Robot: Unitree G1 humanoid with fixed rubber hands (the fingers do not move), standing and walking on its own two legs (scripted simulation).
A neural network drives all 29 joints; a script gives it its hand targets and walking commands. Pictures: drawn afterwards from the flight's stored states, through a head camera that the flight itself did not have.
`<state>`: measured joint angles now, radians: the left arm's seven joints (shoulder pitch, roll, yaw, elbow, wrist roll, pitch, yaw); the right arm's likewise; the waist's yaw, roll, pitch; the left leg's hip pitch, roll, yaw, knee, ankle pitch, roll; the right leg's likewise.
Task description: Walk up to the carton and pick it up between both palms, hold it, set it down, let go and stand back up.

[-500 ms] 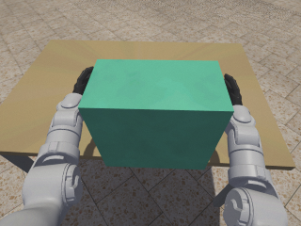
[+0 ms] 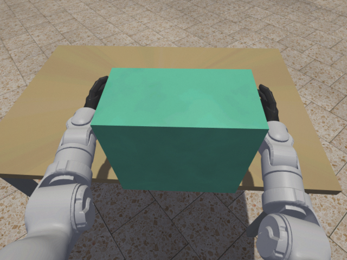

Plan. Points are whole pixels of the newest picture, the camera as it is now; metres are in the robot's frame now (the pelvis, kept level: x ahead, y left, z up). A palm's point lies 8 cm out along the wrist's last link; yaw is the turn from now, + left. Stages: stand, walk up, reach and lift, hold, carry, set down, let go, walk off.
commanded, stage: set down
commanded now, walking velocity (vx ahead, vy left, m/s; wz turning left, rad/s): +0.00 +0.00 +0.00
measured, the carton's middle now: (179, 136) +0.41 -0.03 +0.06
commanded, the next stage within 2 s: none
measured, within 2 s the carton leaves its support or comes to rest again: neither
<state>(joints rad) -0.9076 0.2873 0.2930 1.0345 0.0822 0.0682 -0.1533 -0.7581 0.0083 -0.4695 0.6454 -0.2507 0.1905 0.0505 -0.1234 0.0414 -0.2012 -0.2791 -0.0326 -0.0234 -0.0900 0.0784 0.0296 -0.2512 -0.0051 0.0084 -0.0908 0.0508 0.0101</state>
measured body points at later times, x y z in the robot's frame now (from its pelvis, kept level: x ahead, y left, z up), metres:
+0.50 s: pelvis +0.00 +0.00 +0.00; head +0.06 -0.01 +0.44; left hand +0.49 +0.16 +0.11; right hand +0.42 -0.23 +0.10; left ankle -0.01 +0.10 -0.75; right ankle -0.03 -0.12 -0.75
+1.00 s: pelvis +0.01 +0.00 +0.00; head +0.08 -0.01 +0.44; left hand +0.51 +0.17 +0.09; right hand +0.44 -0.24 +0.08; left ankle -0.01 +0.10 -0.75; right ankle -0.03 -0.12 -0.75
